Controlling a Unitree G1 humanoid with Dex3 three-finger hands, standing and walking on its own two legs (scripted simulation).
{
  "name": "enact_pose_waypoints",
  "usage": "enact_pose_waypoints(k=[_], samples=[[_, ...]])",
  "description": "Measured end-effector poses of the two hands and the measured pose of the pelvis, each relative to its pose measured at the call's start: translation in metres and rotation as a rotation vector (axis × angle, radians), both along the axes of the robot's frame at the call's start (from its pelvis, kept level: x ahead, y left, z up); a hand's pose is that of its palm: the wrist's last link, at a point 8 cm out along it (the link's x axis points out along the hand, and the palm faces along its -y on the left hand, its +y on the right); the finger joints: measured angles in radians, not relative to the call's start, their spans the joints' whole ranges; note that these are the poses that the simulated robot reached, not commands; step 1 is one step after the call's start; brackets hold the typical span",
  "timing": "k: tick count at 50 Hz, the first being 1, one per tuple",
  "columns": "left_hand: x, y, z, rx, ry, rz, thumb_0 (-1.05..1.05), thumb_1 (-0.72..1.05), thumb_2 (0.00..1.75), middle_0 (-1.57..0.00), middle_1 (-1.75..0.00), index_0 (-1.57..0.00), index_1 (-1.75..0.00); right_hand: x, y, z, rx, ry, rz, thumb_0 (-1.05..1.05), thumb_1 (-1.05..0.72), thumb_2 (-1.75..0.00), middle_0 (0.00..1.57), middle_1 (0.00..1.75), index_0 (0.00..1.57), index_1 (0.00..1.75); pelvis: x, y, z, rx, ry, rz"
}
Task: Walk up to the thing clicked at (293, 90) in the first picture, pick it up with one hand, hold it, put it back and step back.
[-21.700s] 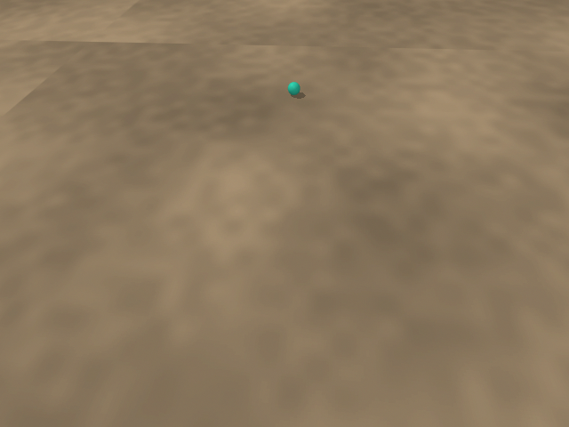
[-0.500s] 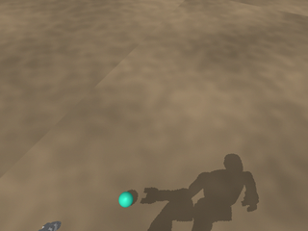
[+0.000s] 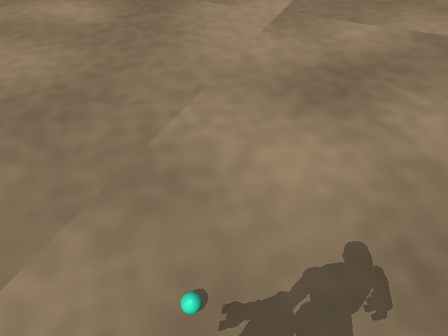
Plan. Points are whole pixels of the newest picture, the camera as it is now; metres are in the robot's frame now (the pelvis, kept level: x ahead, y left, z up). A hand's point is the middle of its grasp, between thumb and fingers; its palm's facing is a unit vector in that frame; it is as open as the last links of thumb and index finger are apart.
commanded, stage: walk up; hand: left
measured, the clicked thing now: (190, 302) +0.41 +0.19 -0.74
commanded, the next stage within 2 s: stand in 0.50 s
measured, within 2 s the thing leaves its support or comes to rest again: neither
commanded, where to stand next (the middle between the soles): +0.08 -0.01 m, yaw -1 degrees
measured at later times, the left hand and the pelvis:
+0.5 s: hand out of the picture +0.11 +0.26 -0.15, palm faces -0.02 -0.94 -0.33, open 7.4 cm; pelvis +0.02 +0.01 +0.00, yaw +0 degrees
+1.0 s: hand out of the picture +0.10 +0.26 -0.15, palm faces -0.03 -0.94 -0.34, open 7.4 cm; pelvis +0.02 +0.00 +0.00, yaw +0 degrees
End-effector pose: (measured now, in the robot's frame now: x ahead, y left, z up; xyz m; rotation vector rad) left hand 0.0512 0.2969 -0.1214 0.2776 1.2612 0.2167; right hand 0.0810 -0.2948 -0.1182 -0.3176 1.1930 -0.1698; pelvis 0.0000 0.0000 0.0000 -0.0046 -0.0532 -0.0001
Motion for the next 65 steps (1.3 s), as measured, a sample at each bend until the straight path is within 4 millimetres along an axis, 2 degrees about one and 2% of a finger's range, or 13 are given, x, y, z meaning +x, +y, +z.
enact_pose_waypoints(k=[5, 10, 25, 32, 44, 65], samples=[[0.007, 0.0, -0.003, -0.011, 0.005, -0.006, 0.01, 0.91, 0.9, -0.2, -0.3, -0.2, -0.3, -0.013, -0.002, 0.001, -0.015, 0.043, -0.02, 0.0, -0.91, -0.9, 0.2, 0.3, 0.21, 0.3, 0.004, 0.002, 0.001, 0.001, 0.008, -0.003], [0.019, 0.0, -0.003, -0.013, 0.002, -0.021, 0.01, 0.91, 0.9, -0.2, -0.3, -0.2, -0.3, -0.017, -0.001, 0.001, -0.019, 0.064, -0.033, 0.0, -0.91, -0.9, 0.2, 0.3, 0.21, 0.3, 0.008, 0.004, 0.001, 0.002, 0.015, -0.005], [0.055, 0.005, 0.006, 0.008, -0.058, -0.046, 0.01, 0.91, 0.9, -0.2, -0.3, -0.2, -0.3, 0.009, 0.007, 0.0, -0.002, 0.004, -0.036, 0.0, -0.91, -0.9, 0.2, 0.3, 0.21, 0.3, 0.017, 0.007, 0.002, 0.006, 0.016, -0.008], [0.052, 0.005, 0.008, 0.019, -0.052, -0.054, 0.01, 0.91, 0.9, -0.2, -0.3, -0.2, -0.3, 0.014, 0.006, -0.001, 0.002, 0.009, -0.022, 0.0, -0.91, -0.9, 0.2, 0.3, 0.21, 0.3, 0.019, 0.006, 0.002, 0.007, 0.018, -0.005], [0.04, 0.005, 0.005, 0.024, -0.007, -0.049, 0.01, 0.91, 0.9, -0.2, -0.3, -0.2, -0.3, 0.009, 0.0, -0.002, -0.005, 0.05, -0.024, 0.0, -0.91, -0.9, 0.2, 0.3, 0.21, 0.3, 0.023, 0.003, 0.002, 0.004, 0.023, -0.002], [0.043, 0.002, 0.007, 0.029, -0.018, -0.053, 0.01, 0.91, 0.9, -0.2, -0.3, -0.2, -0.3, 0.007, -0.002, -0.003, -0.002, 0.055, -0.021, 0.0, -0.91, -0.9, 0.2, 0.3, 0.21, 0.3, 0.024, 0.0, 0.002, 0.006, 0.024, 0.001]])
